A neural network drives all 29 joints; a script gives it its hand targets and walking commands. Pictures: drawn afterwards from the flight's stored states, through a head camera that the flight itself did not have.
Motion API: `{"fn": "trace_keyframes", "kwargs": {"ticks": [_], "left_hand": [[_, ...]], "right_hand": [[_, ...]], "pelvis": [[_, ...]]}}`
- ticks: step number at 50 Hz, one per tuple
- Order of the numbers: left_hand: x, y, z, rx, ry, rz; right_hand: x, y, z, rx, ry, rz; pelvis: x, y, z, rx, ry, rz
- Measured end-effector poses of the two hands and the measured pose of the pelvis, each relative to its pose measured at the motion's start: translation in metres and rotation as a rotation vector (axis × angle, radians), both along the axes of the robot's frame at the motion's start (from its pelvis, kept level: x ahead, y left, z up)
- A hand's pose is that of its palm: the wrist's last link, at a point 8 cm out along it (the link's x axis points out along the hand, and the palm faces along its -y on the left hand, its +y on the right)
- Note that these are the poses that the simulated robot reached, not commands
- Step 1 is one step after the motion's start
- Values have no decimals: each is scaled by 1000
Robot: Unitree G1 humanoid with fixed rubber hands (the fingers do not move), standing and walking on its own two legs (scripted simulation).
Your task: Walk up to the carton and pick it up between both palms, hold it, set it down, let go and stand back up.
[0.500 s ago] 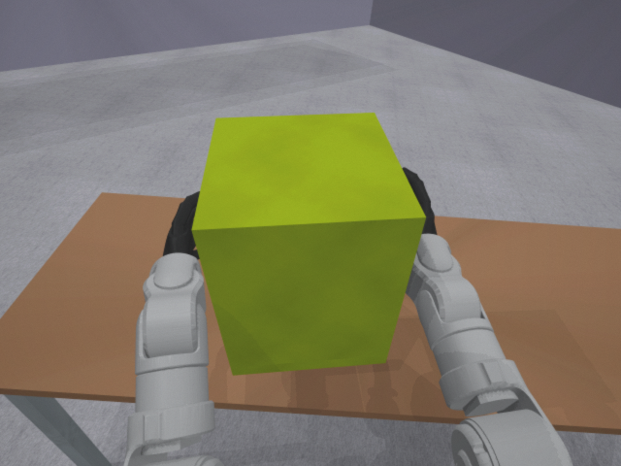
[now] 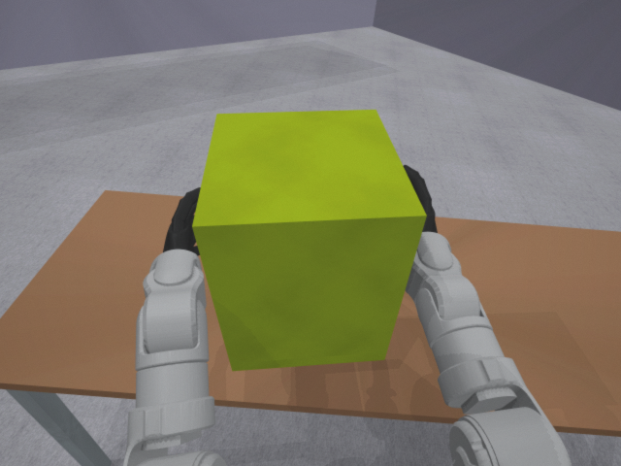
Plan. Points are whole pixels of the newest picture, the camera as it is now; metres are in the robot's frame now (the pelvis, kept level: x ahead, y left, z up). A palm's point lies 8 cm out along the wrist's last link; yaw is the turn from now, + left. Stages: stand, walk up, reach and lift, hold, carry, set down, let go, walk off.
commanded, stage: hold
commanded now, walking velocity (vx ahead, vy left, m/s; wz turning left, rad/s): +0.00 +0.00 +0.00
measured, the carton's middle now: (303, 241) +0.37 +0.00 +0.15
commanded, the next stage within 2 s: none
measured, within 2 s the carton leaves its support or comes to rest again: neither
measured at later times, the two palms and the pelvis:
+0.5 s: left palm (184, 254) +0.35 +0.14 +0.15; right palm (417, 231) +0.36 -0.15 +0.17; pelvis +0.00 +0.00 +0.00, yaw +0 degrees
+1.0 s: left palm (185, 255) +0.35 +0.14 +0.15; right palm (418, 231) +0.36 -0.15 +0.17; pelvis +0.00 +0.00 +0.00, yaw +0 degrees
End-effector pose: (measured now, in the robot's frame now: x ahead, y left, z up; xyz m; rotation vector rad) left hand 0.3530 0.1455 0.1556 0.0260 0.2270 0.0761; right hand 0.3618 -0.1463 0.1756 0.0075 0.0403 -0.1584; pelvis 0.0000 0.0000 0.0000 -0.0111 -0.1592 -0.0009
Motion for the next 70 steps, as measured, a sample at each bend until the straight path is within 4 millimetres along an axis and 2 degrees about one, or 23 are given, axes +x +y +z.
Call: {"fn": "trace_keyframes", "kwargs": {"ticks": [37, 70], "left_hand": [[2, -3, -4, 7, 25, 0], [1, -5, 0, 4, 1, -9]], "right_hand": [[1, -3, -7, -5, 24, -2], [0, -5, -2, -6, 2, 2]], "pelvis": [[2, -1, 0, 1, -4, -2], [-1, -3, 0, 3, -8, -6]]}}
